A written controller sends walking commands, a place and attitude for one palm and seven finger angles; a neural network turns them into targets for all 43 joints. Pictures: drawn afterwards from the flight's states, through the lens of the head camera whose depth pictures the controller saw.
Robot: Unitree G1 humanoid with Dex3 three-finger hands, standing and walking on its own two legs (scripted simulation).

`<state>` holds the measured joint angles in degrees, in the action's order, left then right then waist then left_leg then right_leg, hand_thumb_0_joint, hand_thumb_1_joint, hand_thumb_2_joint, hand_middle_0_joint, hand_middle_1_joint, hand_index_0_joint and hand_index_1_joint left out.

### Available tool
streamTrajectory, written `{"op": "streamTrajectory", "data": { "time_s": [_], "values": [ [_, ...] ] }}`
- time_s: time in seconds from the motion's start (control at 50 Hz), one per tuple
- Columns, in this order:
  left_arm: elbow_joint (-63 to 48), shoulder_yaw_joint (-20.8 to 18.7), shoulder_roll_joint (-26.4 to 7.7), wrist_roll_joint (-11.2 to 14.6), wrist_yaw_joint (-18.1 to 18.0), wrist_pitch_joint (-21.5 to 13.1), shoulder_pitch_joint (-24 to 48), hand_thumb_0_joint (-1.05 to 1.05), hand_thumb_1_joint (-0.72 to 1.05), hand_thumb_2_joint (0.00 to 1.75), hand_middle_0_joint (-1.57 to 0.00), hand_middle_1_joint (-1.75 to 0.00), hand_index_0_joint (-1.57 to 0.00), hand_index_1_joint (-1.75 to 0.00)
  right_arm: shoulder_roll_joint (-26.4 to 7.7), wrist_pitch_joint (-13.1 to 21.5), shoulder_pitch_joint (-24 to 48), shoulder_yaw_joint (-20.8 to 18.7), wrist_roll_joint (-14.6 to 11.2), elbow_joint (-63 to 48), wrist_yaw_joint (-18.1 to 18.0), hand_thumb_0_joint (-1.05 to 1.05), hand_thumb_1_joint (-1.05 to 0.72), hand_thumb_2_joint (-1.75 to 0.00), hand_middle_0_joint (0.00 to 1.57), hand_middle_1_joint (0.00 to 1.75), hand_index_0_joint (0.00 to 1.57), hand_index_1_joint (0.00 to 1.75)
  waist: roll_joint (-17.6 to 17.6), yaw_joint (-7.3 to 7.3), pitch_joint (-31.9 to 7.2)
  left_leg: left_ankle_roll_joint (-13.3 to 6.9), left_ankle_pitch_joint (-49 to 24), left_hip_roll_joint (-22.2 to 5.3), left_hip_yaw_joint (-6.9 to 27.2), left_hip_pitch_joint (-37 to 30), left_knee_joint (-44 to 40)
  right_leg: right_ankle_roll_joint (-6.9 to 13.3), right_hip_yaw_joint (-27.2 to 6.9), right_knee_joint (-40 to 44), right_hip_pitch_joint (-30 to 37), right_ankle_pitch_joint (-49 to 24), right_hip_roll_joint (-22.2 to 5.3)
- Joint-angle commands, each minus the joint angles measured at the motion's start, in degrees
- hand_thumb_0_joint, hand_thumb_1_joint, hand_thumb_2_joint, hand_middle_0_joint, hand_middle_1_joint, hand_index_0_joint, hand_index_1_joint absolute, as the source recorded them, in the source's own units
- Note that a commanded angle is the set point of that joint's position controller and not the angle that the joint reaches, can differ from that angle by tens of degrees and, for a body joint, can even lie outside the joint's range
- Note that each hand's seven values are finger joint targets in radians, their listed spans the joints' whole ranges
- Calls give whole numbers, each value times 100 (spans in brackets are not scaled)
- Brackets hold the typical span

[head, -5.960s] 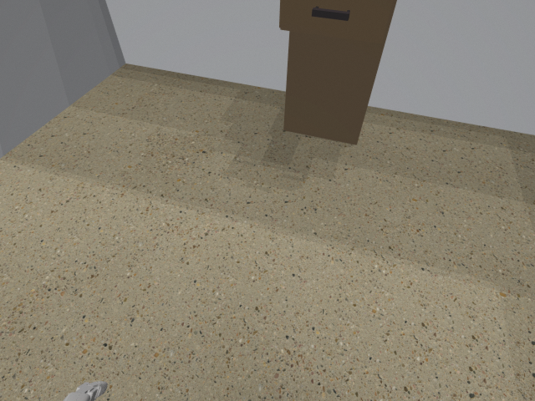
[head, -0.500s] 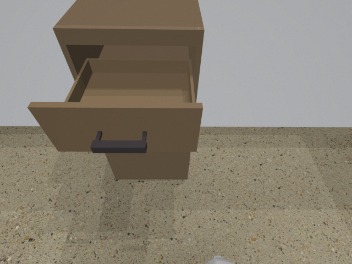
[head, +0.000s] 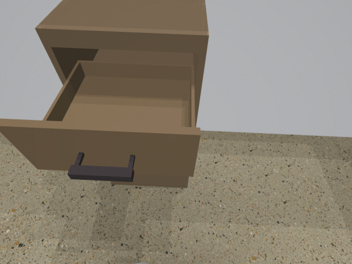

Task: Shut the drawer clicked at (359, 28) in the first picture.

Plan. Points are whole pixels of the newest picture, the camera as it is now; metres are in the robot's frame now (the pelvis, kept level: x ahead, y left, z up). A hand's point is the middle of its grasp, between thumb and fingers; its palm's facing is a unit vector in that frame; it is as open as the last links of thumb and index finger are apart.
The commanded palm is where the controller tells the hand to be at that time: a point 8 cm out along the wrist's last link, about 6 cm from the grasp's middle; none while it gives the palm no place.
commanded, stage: come to a stop and stand still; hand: left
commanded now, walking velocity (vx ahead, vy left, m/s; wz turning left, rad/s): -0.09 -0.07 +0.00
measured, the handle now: (104, 165) +0.30 +0.19 +0.05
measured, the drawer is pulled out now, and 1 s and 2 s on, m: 0.29 0.29 0.29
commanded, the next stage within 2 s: look again from close up in 0.62 s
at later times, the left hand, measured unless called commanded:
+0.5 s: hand out of the picture -0.05 +0.15 -0.16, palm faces +0.03 -0.97 -0.22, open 7.4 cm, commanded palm none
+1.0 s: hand out of the picture -0.03 +0.19 -0.18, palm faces +0.02 -0.98 -0.20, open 7.4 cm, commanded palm none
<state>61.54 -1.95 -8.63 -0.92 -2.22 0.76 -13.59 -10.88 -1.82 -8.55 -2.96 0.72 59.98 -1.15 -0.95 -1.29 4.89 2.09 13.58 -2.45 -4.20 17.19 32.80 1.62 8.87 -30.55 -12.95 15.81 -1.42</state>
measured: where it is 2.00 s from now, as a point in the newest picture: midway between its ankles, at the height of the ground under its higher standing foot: outside the picture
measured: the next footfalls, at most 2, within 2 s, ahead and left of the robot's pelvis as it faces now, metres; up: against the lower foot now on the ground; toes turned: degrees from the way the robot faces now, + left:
right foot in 0.40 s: -0.02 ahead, -0.13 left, +0.00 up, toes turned -6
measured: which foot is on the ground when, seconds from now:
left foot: down 0.00-1.00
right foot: down 0.00-0.02, up 0.04-0.38, down 0.40-1.00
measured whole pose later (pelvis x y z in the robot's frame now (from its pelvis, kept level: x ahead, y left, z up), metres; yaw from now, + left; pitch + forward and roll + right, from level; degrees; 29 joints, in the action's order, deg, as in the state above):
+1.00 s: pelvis -0.05 +0.02 +0.00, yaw +0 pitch -2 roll -1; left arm 59.8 0.2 -9.7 -1.0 -2.7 0.0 -15.3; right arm -9.5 -0.6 -15.5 -0.3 1.2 60.0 -0.9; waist 0.1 0.4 3.0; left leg -2.6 15.8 0.5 -2.7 16.5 34.0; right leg -2.4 2.3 -30.7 -8.6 20.0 -3.9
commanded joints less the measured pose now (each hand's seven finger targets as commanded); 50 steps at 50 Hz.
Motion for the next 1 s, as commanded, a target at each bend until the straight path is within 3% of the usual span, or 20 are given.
{"op": "streamTrajectory", "data": {
  "time_s": [0.0, 0.02, 0.06, 0.12, 0.22, 0.3, 0.34, 0.38, 0.42, 0.5, 0.62, 0.66, 0.68, 0.7, 0.72, 0.78, 0.82, 0.86, 0.9, 0.98],
  "values": [
    [-405, -139, -584, 15, -76, 31, -386, 0, 90, 90, -20, -30, -20, -30, -723, 113, -603, -84, 35, -236, -46, 0, -90, -90, 20, 30, 20, 30, -758, 86, -680, -713, -3462, -1349, 1103, -1143, -1027, -146, -372, -402, -440, -479, -432],
    [-405, -94, -532, 19, -96, 84, -381, 0, 90, 90, -20, -30, -20, -30, -798, 141, -544, -90, 11, -268, -71, 0, -90, -90, 20, 30, 20, 30, -1578, 128, -717, -1132, -4072, -1735, 1575, -865, -1498, -288, -368, -1362, -388, 1492, -133],
    [-340, -137, -609, 20, -81, 136, -331, 0, 90, 90, -20, -30, -20, -30, -774, 146, -187, -56, 49, -376, -154, 0, -90, -90, 20, 30, 20, 30, -978, 56, -638, -1408, -3305, -1698, 1535, -636, -1522, -236, -1004, -2536, -643, 1751, -125],
    [-241, -123, -556, -18, -12, 109, -473, 0, 90, 90, -20, -30, -20, -30, -659, 185, 82, -35, 21, -457, -148, 0, -90, -90, 20, 30, 20, 30, -443, -5, -755, -1285, -2511, -1412, 1143, -817, -1488, -303, -1071, -2712, -885, 1225, -115],
    [-268, -67, -505, -27, 23, 135, -380, 0, 90, 90, -20, -30, -20, -30, -707, 170, -186, -97, 21, -284, -103, 0, -90, -90, 20, 30, 20, 30, -617, 224, -842, -1192, -926, -1419, 1357, -1048, -1851, -357, -871, -1667, -694, 1326, -198],
    [-81, -16, -353, -14, 50, 92, -732, 0, 90, 90, -20, -30, -20, -30, -750, 134, -215, -157, 45, -131, -33, 0, -90, -90, 20, 30, 20, 30, -693, 141, -666, -916, 523, -1169, 1316, -550, -2056, -252, -567, -227, 35, 870, -67],
    [93, -12, -424, -38, 37, 8, -1149, 0, 90, 90, -20, -30, -20, -30, -544, 124, -202, -150, 7, -95, -4, 0, -90, -90, 20, 30, 20, 30, -293, -5, -512, -482, 950, -660, 893, -89, -1761, -169, -654, 1197, 691, 184, -155],
    [24, -34, -894, -49, 37, -66, -908, 0, 90, 90, -20, -30, -20, -30, -102, 89, -205, -21, -33, -138, 61, 0, -90, -90, 20, 30, 20, 30, 763, 134, -126, -47, 597, 15, 235, -197, -778, 276, -1918, 2222, -317, 1582, -1251],
    [-174, -79, -994, -27, 12, -133, -308, 0, 90, 90, -20, -30, -20, -30, -183, 45, -188, -39, 58, -127, 85, 0, -90, -90, 20, 30, 20, 30, 1545, 134, 377, -56, 277, -11, 231, -168, -59, 439, -2305, 2651, -1067, 1966, -1454],
    [-127, -51, -823, 2, 45, -212, -394, 0, 90, 90, -20, -30, -20, -30, -231, 188, -620, 60, 43, 92, 78, 0, -90, -90, 20, 30, 20, 30, 816, 142, 271, -80, -192, -21, 215, -125, -254, 395, -1707, 1843, -214, -3, -1204],
    [89, -67, -654, 42, 6, -200, -695, 0, 90, 90, -20, -30, -20, -30, -339, 263, -906, 143, 13, 294, -51, 0, -90, -90, 20, 30, 20, 30, 555, 51, -226, -140, -1477, -207, 327, -750, -754, 172, -1221, 968, 380, -2055, -867],
    [119, -66, -635, 52, -21, -133, -623, 0, 90, 90, -20, -30, -20, -30, -409, 284, -1024, 139, -9, 405, -75, 0, -90, -90, 20, 30, 20, 30, -25, 63, -583, -241, -1990, -310, 442, -1050, -766, 8, -967, 703, 458, -1585, -684],
    [146, -42, -587, 54, -27, -113, -632, 0, 90, 90, -20, -30, -20, -30, -419, 285, -1003, 140, -17, 420, -87, 0, -90, -90, 20, 30, 20, 30, -72, 45, -613, -298, -2048, -354, 514, -1115, -793, -40, -928, 733, 418, -1297, -626],
    [359, 56, -586, -19, -231, -331, -1289, 0, 90, 90, -20, -30, -20, -30, -373, 383, -265, 237, -60, -80, -5, 0, -90, -90, 20, 30, 20, 30, 337, -223, -47, -219, -1216, -316, 412, -343, 473, -72, -1614, 1210, 151, -3088, -892],
    [146, 44, -846, -36, -185, -376, -940, 0, 90, 90, -20, -30, -20, -30, -265, 294, -592, 253, -23, -259, 23, 0, -90, -90, 20, 30, 20, 30, 291, 237, 163, -96, -102, -97, 301, -169, 213, 153, -1645, 1108, 135, -3708, -1295],
    [-161, 71, -719, 12, -130, -361, -751, 0, 90, 90, -20, -30, -20, -30, -355, 343, -1179, 207, 0, -125, 0, 0, -90, -90, 20, 30, 20, 30, 246, 240, -1006, -310, -1112, -196, 381, -634, -185, 149, -1041, 232, 789, -2893, -712],
    [-264, 72, -675, -9, -116, -226, -675, 0, 90, 90, -20, -30, -20, -30, -489, 337, -1072, 197, -2, -204, -15, 0, -90, -90, 20, 30, 20, 30, -449, 158, -697, -399, -1820, -386, 643, -552, -364, 78, -830, 162, 507, -1132, -435],
    [-242, 106, -567, -17, -101, -158, -784, 0, 90, 90, -20, -30, -20, -30, -537, 304, -880, 187, -10, -289, -26, 0, -90, -90, 20, 30, 20, 30, -256, 56, -154, -529, -1264, -451, 893, -97, -595, 6, -765, 383, 268, -17, -284],
    [-285, 112, -581, -27, -72, -122, -731, 0, 90, 90, -20, -30, -20, -30, -517, 261, -773, 166, -4, -377, 2, 0, -90, -90, 20, 30, 20, 30, 9, 89, 223, -488, -192, -292, 891, 199, -802, 31, -836, 534, 46, 300, -328],
    [-421, 122, -630, -25, -45, -97, -660, 0, 90, 90, -20, -30, -20, -30, -600, 254, -772, 148, 14, -404, 30, 0, -90, -90, 20, 30, 20, 30, -5, 98, 79, -513, 212, -312, 1050, 94, -1149, -25, -772, 504, 34, 378, -327]
  ]
}}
